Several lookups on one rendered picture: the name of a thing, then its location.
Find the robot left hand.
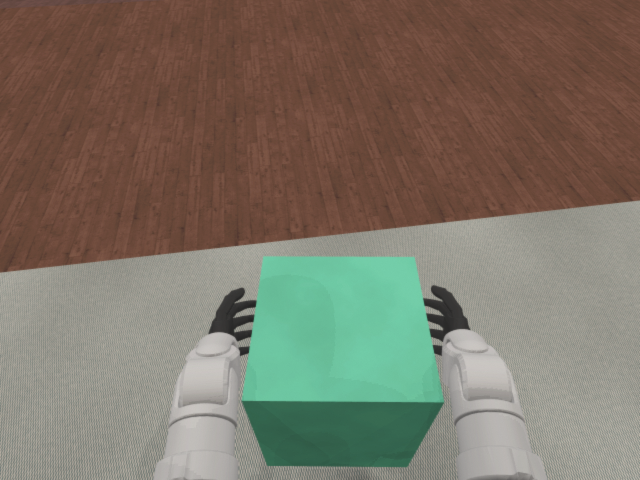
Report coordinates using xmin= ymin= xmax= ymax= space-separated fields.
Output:
xmin=208 ymin=288 xmax=257 ymax=356

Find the left robot forearm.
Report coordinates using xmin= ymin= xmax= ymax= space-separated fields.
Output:
xmin=153 ymin=332 xmax=241 ymax=480

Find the carton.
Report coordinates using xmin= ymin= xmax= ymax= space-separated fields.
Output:
xmin=242 ymin=256 xmax=444 ymax=467

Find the right robot forearm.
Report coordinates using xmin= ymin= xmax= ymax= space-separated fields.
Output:
xmin=442 ymin=329 xmax=547 ymax=480

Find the robot right hand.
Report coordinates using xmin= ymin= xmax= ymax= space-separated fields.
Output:
xmin=423 ymin=285 xmax=470 ymax=356

